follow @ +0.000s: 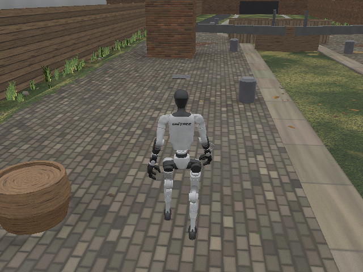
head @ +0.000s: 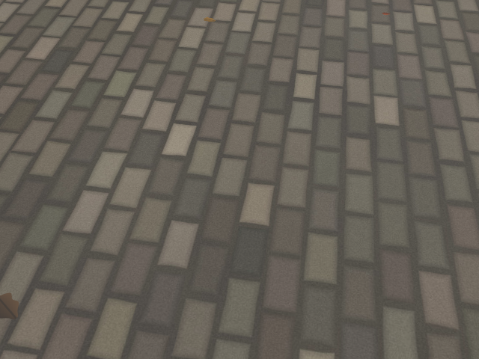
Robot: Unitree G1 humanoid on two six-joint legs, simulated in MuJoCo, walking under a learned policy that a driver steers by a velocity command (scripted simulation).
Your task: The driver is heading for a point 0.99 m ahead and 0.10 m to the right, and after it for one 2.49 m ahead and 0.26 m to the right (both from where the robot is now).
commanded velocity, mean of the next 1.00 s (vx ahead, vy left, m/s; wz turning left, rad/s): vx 0.23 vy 0.00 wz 0.00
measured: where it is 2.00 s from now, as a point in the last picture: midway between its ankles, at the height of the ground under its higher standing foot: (275, 233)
